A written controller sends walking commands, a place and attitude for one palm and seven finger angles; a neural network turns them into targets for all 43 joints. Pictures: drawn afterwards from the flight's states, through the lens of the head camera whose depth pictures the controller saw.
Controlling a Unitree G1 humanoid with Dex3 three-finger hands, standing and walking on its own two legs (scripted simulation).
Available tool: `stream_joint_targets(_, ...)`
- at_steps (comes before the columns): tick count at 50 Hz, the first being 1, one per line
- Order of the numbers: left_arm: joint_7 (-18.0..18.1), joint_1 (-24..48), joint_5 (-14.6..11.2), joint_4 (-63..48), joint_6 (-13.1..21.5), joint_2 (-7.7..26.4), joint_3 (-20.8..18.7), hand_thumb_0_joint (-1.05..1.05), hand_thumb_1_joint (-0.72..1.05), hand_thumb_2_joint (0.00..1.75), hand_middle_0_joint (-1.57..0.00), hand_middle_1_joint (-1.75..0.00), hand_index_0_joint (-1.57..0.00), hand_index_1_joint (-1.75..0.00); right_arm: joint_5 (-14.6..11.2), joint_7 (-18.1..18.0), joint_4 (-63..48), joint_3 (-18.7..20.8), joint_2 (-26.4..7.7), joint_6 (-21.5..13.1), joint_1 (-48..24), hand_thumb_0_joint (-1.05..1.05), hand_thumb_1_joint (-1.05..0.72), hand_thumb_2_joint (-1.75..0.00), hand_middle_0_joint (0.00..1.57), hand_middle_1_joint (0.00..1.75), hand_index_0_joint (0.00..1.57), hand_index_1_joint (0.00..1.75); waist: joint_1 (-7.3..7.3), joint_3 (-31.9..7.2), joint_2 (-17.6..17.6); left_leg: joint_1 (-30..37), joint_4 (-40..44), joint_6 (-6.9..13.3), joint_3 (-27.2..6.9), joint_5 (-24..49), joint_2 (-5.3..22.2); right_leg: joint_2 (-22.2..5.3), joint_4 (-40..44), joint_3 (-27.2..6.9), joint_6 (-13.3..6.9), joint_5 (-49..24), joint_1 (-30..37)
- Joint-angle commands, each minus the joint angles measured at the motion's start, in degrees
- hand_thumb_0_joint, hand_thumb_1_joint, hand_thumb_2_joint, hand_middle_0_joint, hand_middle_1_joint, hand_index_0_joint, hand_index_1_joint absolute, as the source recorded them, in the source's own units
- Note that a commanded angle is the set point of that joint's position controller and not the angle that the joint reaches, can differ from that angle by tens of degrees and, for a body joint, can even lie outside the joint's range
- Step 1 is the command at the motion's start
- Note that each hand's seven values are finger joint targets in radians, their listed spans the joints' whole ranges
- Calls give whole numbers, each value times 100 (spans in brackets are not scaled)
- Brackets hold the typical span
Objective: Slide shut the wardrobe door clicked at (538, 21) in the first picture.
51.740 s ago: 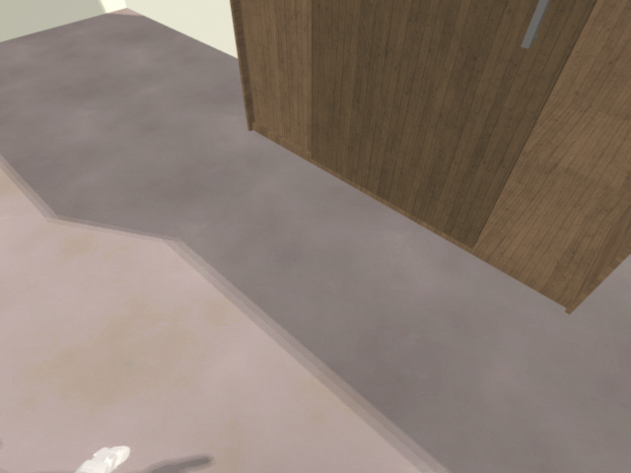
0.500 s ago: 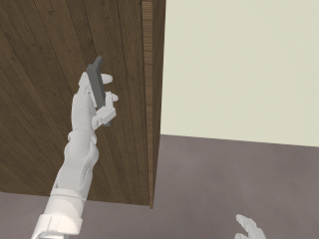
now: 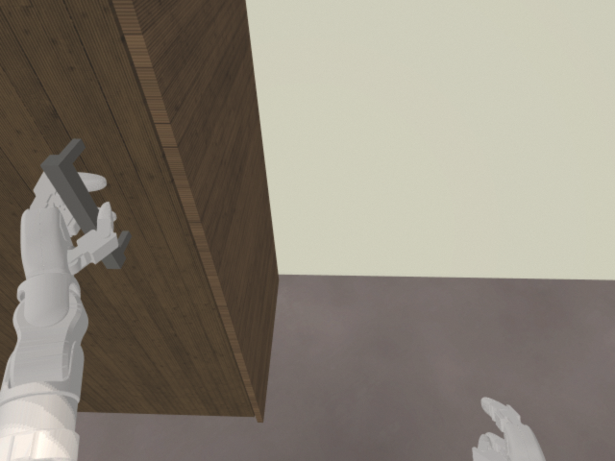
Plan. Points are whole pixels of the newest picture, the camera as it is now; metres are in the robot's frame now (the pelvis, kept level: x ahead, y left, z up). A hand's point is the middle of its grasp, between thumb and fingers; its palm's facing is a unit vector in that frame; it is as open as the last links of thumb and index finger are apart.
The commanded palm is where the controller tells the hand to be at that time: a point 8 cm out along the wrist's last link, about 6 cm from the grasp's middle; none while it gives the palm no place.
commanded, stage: stop walking and hold the door there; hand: left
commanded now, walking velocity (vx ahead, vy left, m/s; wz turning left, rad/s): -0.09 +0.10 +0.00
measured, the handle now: (96, 208) +0.37 +0.31 +0.16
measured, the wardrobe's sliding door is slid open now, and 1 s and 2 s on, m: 0.00 0.00 0.00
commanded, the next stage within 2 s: loosen the grip on the handle in 1.98 s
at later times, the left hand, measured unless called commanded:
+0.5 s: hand (104, 235) +0.33 +0.28 +0.15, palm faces +0.42 -0.87 -0.27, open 6.1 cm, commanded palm +0.28 +0.32 +0.15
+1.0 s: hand (103, 236) +0.33 +0.28 +0.15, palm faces +0.35 -0.90 -0.25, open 5.9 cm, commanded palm +0.29 +0.32 +0.15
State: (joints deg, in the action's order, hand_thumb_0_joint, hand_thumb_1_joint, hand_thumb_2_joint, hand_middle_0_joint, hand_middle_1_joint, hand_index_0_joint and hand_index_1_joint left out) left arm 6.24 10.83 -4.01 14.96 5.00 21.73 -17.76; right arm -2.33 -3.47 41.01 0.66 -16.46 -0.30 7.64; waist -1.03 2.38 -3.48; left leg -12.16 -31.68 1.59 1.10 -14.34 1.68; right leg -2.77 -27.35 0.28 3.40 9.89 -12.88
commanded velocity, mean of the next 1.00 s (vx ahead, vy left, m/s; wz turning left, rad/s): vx -0.01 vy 0.12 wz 0.06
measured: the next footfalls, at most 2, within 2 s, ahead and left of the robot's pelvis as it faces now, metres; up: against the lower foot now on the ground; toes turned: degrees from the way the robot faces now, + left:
none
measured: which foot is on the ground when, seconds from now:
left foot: down 0.00-1.00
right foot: down 0.00-1.00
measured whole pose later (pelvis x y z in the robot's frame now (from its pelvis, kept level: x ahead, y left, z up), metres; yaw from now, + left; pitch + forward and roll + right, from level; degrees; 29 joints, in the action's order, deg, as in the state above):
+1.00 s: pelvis +0.01 +0.04 +0.00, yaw -2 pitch -2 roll +1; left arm 6.6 3.3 -3.3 3.0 11.3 20.9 -16.3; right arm -2.7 -4.6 38.1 2.6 -16.0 -0.5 8.1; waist -0.4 3.8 0.9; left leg -13.4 -30.3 4.5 5.8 -15.0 -3.3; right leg -7.7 -30.8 -3.5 4.3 10.2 -17.7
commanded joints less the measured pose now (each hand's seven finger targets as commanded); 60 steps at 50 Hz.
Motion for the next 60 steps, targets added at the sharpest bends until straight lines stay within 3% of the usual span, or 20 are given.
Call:
stream_joint_targets(1, 79, 1275, 64, -1276, 495, 1104, -151, 0, 90, 90, -45, -140, -45, -140, -56, -64, -1028, 220, -509, -387, -421, 0, -90, -90, 20, 30, 20, 30, 48, -1506, 73, 387, 1114, 87, -513, 1000, 709, -466, 314, -582, -318, -782, 627)
stream_joint_targets(3, 149, 1021, 145, -1306, 537, 1432, -412, 0, 90, 90, -45, -140, -45, -140, -48, -105, -1032, 231, -547, -382, -455, 0, -90, -90, 20, 30, 20, 30, 72, -1048, -722, 69, 1099, 141, -426, 666, 661, -403, 427, -504, -296, -532, 432)
stream_joint_targets(4, 202, 989, 179, -1299, 587, 1684, -641, 0, 90, 90, -45, -140, -45, -140, -54, -110, -1043, 247, -563, -376, -423, 0, -90, -90, 20, 30, 20, 30, 34, -1041, -432, -62, 1003, 113, -395, 535, 604, -435, 513, -562, -320, -523, 523)
stream_joint_targets(6, 213, 896, 173, -1251, 661, 1654, -666, 0, 90, 90, -45, -140, -45, -140, -42, -121, -1071, 283, -560, -402, -362, 0, -90, -90, 20, 30, 20, 30, 65, -1025, 180, -95, 849, 39, -318, 240, 468, -542, 735, -811, -371, -340, 502)
stream_joint_targets(8, 226, 682, 135, -1020, 665, 1788, -816, 0, 90, 90, -45, -140, -45, -140, -35, -163, -1010, 316, -601, -402, -264, 0, -90, -90, 20, 30, 20, 30, 101, -867, 439, -90, 806, 32, -326, 29, 405, -586, 921, -937, -397, -54, 293)
stream_joint_targets(14, 232, 637, 168, -1025, 737, 1687, -763, 0, 90, 90, -45, -140, -45, -140, -23, -190, -1038, 306, -588, -478, -228, 0, -90, -90, 20, 30, 20, 30, 100, -838, 141, -82, 1122, 114, -421, -496, 521, -345, 856, -799, -337, 644, 26)
stream_joint_targets(19, 251, 617, 180, -994, 760, 1755, -830, 0, 90, 90, -45, -140, -45, -140, -23, -215, -983, 288, -561, -490, -191, 0, -90, -90, 20, 30, 20, 30, 100, -913, 144, -75, 1207, 118, -443, -428, 587, -269, 695, -680, -326, 393, 86)
stream_joint_targets(20, 234, 599, 175, -981, 756, 1528, -635, 0, 90, 90, -45, -140, -45, -140, -18, -218, -987, 267, -519, -496, -227, 0, -90, -90, 20, 30, 20, 30, 115, -837, 151, -62, 1216, 117, -411, -458, 598, -265, 694, -671, -323, 378, 25)
stream_joint_targets(30, 261, 676, 182, -1187, 764, 1332, -449, 0, 90, 90, -45, -140, -45, -140, 17, -228, -902, 214, -449, -497, -269, 0, -90, -90, 20, 30, 20, 30, 135, -773, 183, 48, 1266, 101, -395, -315, 644, -223, 635, -634, -335, 168, -13)
stream_joint_targets(32, 284, 586, 184, -1149, 753, 1486, -606, 0, 90, 90, -45, -140, -45, -140, 15, -230, -878, 224, -467, -486, -238, 0, -90, -90, 20, 30, 20, 30, 130, -809, 180, 78, 1230, 84, -375, -224, 629, -219, 636, -651, -346, 102, -9)
stream_joint_targets(35, 253, 574, 176, -1361, 769, 1358, -475, 0, 90, 90, -45, -140, -45, -140, 31, -218, -909, 253, -459, -456, -328, 0, -90, -90, 20, 30, 20, 30, 103, -752, 172, 0, 917, 112, -217, -315, 428, -423, 769, -812, -370, 219, -28)
stream_joint_targets(42, 192, 549, 151, -1495, 783, 1552, -722, 0, 90, 90, -45, -140, -45, -140, 62, -165, -971, 358, -500, -353, -379, 0, -90, -90, 20, 30, 20, 30, 123, -915, 1169, -67, 361, 65, -89, -339, 84, -1249, 928, -1384, -634, 140, -23)
stream_joint_targets(45, 135, 670, 124, -1912, 821, 1264, -442, 0, 90, 90, -45, -140, -45, -140, 22, -154, -1096, 342, -467, -344, -513, 0, -90, -90, 20, 30, 20, 30, 132, -1024, 854, 56, 812, 119, -175, 147, 224, -1128, 319, -948, -519, -498, 132)
stream_joint_targets(48, 115, 374, 86, -2314, 861, 937, -131, 0, 90, 90, -45, -140, -45, -140, -55, -147, -1227, 321, -461, -338, -641, 0, -90, -90, 20, 30, 20, 30, 71, -1180, -280, 432, 986, 331, -618, 1316, 685, -578, -759, -105, -226, -936, -137)
stream_joint_targets(51, 107, 288, 102, -2721, 898, 675, 115, 0, 90, 90, -45, -140, -45, -140, -37, -57, -1306, 288, -388, -340, -542, 0, -90, -90, 20, 30, 20, 30, 7, -1263, -746, 524, 751, 574, -801, 2432, 1024, -374, -1451, 265, -207, 862, -446)
stream_joint_targets(53, 144, 218, 65, -2725, 843, 721, 49, 0, 90, 90, -45, -140, -45, -140, -16, -63, -1228, 262, -387, -362, -385, 0, -90, -90, 20, 30, 20, 30, 12, -1118, -381, 369, 840, 569, -873, 2333, 1141, -284, -1357, 287, -243, 1139, -403)
stream_joint_targets(55, 197, 308, 81, -2654, 815, 917, -164, 0, 90, 90, -45, -140, -45, -140, 32, -61, -1199, 208, -426, -393, -353, 0, -90, -90, 20, 30, 20, 30, 4, -1093, -83, 319, 619, 361, -901, 2388, 1059, -328, -533, 208, -313, 597, -106)
stream_joint_targets(56, 187, 281, 73, -2656, 804, 821, -77, 0, 90, 90, -45, -140, -45, -140, 46, -60, -1205, 158, -375, -402, -388, 0, -90, -90, 20, 30, 20, 30, 14, -1156, 104, 261, 429, 240, -840, 2185, 918, -397, -47, 40, -360, -151, 191)
stream_joint_targets(58, 214, 224, 63, -2467, 759, 1073, -249, 0, 90, 90, -45, -140, -45, -140, 67, -101, -1118, 141, -347, -375, -337, 0, -90, -90, 20, 30, 20, 30, 177, -1250, 642, 83, 91, -24, -603, 1289, 482, -939, 335, -838, -659, -1284, 380)
stream_joint_targets(60, 202, 559, 19, -2635, 734, 775, -28, 0, 90, 90, -45, -140, -45, -140, 77, -132, -1144, 190, -402, -398, -375, 0, -90, -90, 20, 30, 20, 30, 212, -1135, 874, 189, 430, -116, -712, 454, 407, -861, 338, -857, -769, -406, 51)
